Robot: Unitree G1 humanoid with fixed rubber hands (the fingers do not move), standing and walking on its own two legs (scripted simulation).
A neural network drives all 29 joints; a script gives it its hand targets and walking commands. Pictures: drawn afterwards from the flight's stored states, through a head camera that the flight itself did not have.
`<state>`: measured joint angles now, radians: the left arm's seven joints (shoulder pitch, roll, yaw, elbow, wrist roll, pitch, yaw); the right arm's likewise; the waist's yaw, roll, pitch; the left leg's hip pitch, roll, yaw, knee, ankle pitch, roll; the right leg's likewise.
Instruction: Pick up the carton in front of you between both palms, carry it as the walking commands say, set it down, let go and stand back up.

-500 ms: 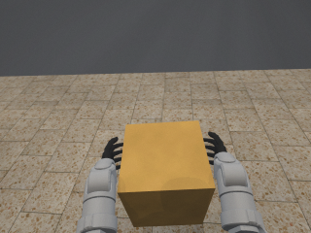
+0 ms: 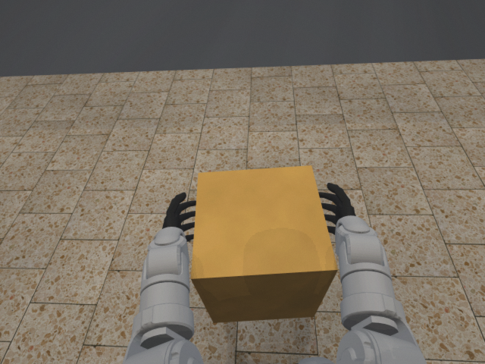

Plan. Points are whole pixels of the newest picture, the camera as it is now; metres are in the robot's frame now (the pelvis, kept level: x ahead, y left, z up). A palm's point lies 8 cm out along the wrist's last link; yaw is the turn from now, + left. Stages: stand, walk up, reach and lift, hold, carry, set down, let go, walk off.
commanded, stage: set down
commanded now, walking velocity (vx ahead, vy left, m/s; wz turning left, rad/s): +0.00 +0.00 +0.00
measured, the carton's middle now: (259, 249) +0.33 -0.02 -0.06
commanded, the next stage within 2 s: none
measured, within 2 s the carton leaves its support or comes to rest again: neither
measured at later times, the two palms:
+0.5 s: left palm (200, 258) +0.37 +0.12 -0.18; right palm (327, 250) +0.36 -0.18 -0.18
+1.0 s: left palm (215, 265) +0.41 +0.11 -0.33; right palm (320, 266) +0.39 -0.19 -0.34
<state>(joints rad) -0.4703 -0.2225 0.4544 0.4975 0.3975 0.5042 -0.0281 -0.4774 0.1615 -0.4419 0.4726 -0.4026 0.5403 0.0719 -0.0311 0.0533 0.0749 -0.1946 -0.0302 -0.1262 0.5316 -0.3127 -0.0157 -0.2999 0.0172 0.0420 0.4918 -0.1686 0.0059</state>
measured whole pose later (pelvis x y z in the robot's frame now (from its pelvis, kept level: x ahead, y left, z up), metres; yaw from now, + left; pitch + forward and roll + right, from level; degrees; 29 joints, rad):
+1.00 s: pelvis -0.07 -0.01 -0.24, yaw +4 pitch +46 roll +4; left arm -0.97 -0.01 0.42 0.74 0.15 0.22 0.07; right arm -0.93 0.01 -0.44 0.63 -0.21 0.27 -0.06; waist -0.05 0.06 -0.17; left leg -1.88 -0.16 -0.08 1.66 -0.60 -0.08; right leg -2.01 0.08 0.14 1.60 -0.40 0.06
